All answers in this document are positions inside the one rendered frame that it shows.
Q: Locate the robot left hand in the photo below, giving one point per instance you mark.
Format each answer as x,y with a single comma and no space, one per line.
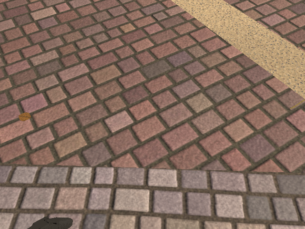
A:
53,223

